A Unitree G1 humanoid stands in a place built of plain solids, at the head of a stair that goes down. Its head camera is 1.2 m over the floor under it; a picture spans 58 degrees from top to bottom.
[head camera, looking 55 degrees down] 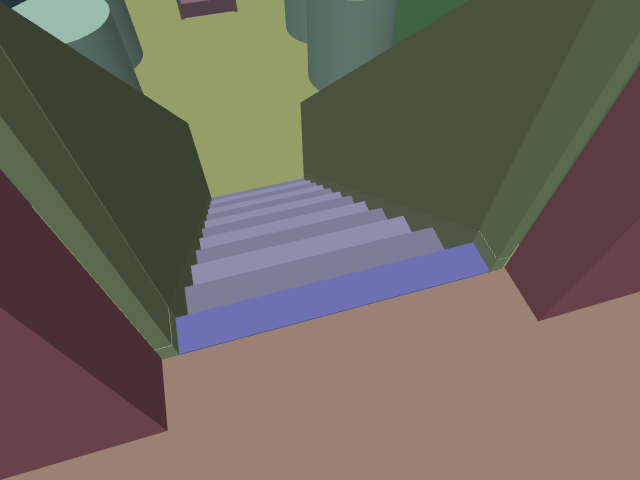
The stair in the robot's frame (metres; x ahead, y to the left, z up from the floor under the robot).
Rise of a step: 0.20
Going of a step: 0.22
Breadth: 0.99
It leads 16 degrees to the left of straight ahead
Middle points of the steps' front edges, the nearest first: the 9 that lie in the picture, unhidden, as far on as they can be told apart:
0.69 -0.04 0.00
0.91 0.02 -0.20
1.12 0.08 -0.40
1.33 0.15 -0.59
1.55 0.21 -0.79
1.76 0.27 -0.99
1.97 0.33 -1.19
2.18 0.39 -1.39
2.40 0.45 -1.59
